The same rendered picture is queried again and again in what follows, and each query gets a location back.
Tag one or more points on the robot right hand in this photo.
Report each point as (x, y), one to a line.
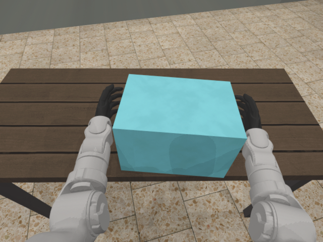
(251, 117)

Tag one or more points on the left robot upper arm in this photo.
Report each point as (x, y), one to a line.
(76, 217)

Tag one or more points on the robot left hand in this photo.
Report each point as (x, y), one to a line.
(105, 105)

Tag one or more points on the table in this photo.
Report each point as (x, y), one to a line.
(44, 113)

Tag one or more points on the carton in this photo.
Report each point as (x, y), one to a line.
(178, 126)

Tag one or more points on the robot left forearm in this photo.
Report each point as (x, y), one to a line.
(93, 159)

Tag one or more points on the right robot upper arm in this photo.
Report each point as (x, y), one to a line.
(275, 222)

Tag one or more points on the robot right forearm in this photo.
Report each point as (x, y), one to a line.
(264, 175)

